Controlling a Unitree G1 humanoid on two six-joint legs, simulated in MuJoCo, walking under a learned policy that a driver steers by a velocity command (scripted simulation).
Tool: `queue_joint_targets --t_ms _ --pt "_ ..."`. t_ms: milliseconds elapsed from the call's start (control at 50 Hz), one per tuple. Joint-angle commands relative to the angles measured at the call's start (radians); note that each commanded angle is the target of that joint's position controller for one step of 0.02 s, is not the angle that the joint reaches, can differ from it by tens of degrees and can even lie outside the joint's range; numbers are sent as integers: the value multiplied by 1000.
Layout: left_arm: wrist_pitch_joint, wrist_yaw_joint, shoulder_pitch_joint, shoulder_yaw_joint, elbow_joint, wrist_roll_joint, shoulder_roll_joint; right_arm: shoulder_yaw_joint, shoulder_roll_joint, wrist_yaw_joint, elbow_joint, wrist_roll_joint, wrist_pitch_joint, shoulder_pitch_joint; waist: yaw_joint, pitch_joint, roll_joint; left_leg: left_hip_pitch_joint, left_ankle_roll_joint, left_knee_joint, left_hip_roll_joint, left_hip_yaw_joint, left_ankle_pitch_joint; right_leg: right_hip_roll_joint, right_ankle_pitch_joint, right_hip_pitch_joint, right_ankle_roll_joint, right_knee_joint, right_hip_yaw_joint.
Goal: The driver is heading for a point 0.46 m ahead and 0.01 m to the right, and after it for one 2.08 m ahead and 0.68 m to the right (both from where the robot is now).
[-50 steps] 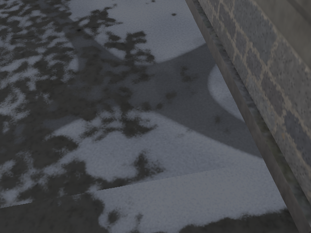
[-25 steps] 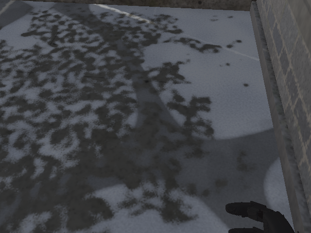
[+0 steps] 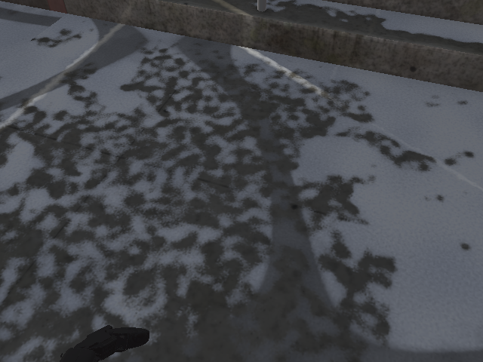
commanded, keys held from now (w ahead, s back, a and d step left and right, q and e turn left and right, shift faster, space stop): w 0.48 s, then w+e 0.52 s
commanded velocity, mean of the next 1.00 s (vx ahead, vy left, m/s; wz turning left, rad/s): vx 0.50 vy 0.00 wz -0.13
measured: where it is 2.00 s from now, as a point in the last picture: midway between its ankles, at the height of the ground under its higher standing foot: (303, 226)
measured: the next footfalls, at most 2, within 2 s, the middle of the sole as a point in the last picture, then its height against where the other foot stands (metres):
left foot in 0.54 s outside the picture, level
right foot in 1.08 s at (295, 316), level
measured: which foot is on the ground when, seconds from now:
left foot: down 0.00-0.00, up 0.02-0.52, down 0.54-1.00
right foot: down 0.00-0.54, up 0.56-1.00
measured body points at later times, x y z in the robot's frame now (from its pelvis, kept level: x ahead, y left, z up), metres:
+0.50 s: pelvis +0.23 +0.00 +0.02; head +0.26 +0.01 +0.47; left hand +0.20 +0.25 -0.12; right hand +0.50 -0.18 -0.04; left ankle +0.37 +0.14 -0.70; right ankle +0.11 -0.13 -0.71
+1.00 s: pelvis +0.49 +0.01 +0.02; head +0.51 +0.00 +0.47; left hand +0.72 +0.20 -0.07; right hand +0.48 -0.27 -0.11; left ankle +0.36 +0.13 -0.71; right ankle +0.63 -0.15 -0.68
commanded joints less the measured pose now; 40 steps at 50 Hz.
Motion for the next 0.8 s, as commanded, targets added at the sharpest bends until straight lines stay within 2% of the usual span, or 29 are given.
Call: queue_joint_targets --t_ms 20,40,60,80,100,120,180,220,280,300,320,340,360,380,400,420,460,480,500,520,540,560,580,600,620,660,680,740,800 --pt "-17 -12 526 63 98 26 181 -4 -13 23 -53 -30 8 143 177 -275 -342 -713 -15 649 -80 82 -20 -319 -63 964 -414 -227 699" --pt "-21 2 482 64 100 29 149 -18 -41 26 -121 -16 21 -64 204 -19 -230 -902 22 801 6 107 81 -278 -422 775 -267 -333 653" --pt "-29 22 388 48 77 17 125 1 -4 6 -139 -12 27 -112 163 43 -182 -924 35 819 83 126 209 -268 -460 624 -242 -356 552" --pt "-30 32 306 28 52 13 53 4 -21 -9 -120 -21 32 -82 121 -8 -123 -816 38 748 136 100 320 -263 -337 521 -254 -388 489" --pt "-25 34 268 16 53 11 6 7 -30 -19 -123 -39 34 -98 102 13 -74 -763 26 728 165 101 375 -253 -271 433 -266 -420 433" --pt "-22 40 221 19 44 12 16 14 -29 -24 -127 -47 36 -105 78 24 -72 -740 19 689 196 119 377 -227 -289 369 -265 -443 390" --pt "-37 46 226 28 56 24 38 22 -20 -26 -148 -50 54 -181 79 50 -34 -781 -3 553 259 145 378 -189 -268 302 -269 -468 283" --pt "-54 37 251 29 62 25 48 11 -41 -24 -150 -63 67 -205 84 40 -36 -742 -41 464 265 178 512 -165 -189 237 -271 -449 207" --pt "-62 27 304 35 76 37 81 11 -36 -17 -162 -63 75 -271 104 70 -29 -682 -56 297 269 202 644 -165 -183 188 -267 -429 167" --pt "-27 94 341 69 144 -66 126 18 28 -89 -284 97 98 -402 90 144 5 -641 -60 229 258 179 667 -168 -127 166 -230 -504 231" --pt "-14 119 363 67 160 -75 132 31 34 -109 -303 115 103 -417 89 154 -18 -648 -69 151 256 170 652 -170 -68 237 -210 -502 189" --pt "-7 127 359 72 169 -71 133 28 21 -118 -313 100 108 -416 100 155 -40 -636 -71 77 249 171 654 -162 -25 291 -193 -497 149" --pt "-2 124 383 71 178 -64 124 22 12 -108 -336 97 109 -451 120 163 -26 -618 -66 23 233 187 655 -172 -8 342 -187 -489 129" --pt "-1 113 383 71 178 -62 129 9 -1 -108 -367 101 111 -476 122 173 -53 -610 -58 -2 227 182 609 -176 29 381 -189 -481 139" --pt "4 103 395 67 187 -58 94 11 6 -90 -381 92 104 -459 114 129 -72 -594 -49 -48 234 168 565 -182 69 468 -184 -431 125" --pt "9 102 408 63 195 -60 76 9 11 -77 -400 99 110 -492 125 124 -62 -557 -40 -91 211 202 527 -180 79 490 -178 -419 103" --pt "17 99 430 67 200 -50 93 11 22 -55 -432 92 98 -513 140 120 -84 -469 -15 -136 186 233 420 -185 131 518 -184 -375 106" --pt "21 97 449 71 199 -42 110 12 26 -47 -425 84 84 -470 127 85 -103 -399 -5 -186 155 277 342 -168 272 571 -182 -321 104" --pt "19 108 478 82 213 -31 141 4 4 -50 -407 65 74 -389 88 46 -72 -257 14 -233 136 290 363 -172 387 568 -156 -236 95" --pt "20 108 441 84 197 -37 152 -28 -56 -64 -353 43 70 -210 7 -38 -62 -24 48 -202 134 284 397 -136 495 489 -136 -57 64" --pt "7 108 389 68 143 -24 117 -56 -159 -81 -320 23 70 8 -84 -211 65 338 108 -151 352 46 572 -58 225 224 -94 287 12" --pt "-27 91 482 32 113 -41 4 -67 -212 -87 -311 14 74 40 -33 -310 359 616 259 -313 540 -392 406 84 -337 -181 -31 587 27" --pt "-42 87 449 62 151 -63 90 -58 -135 -91 -289 12 71 101 -74 -302 260 586 269 -387 559 -471 312 57 -390 -299 -13 750 159" --pt "-37 90 338 68 129 -79 92 -50 -104 -94 -274 17 68 49 -69 -137 163 464 216 -375 533 -291 371 13 -324 -381 -9 800 131" --pt "-29 99 276 69 115 -63 82 -40 -69 -93 -281 21 65 -37 -29 -76 74 319 183 -392 492 -158 410 -31 -236 -357 -12 773 109" --pt "3 90 272 79 110 -34 66 -34 -12 -80 -278 27 52 -177 68 16 78 77 134 -493 413 2 397 -79 -120 -234 -16 645 135" --pt "14 88 291 80 115 -32 58 -37 -7 -77 -267 29 48 -190 83 26 90 35 135 -529 388 53 420 -86 -97 -196 -16 621 133" --pt "24 94 278 90 110 -49 50 -51 -26 -78 -232 20 40 -199 97 61 73 24 145 -571 374 176 568 -80 20 -209 -15 510 158" --pt "19 97 188 93 82 -43 57 -56 -55 -97 -196 5 44 -162 80 100 57 30 123 -604 355 273 569 -62 166 -196 -15 343 125"
Keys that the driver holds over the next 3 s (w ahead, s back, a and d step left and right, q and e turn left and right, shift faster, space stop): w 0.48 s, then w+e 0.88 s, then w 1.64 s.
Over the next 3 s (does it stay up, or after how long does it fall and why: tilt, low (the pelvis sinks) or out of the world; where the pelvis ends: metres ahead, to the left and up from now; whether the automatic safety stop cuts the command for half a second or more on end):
stays up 1.44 -0.46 0.03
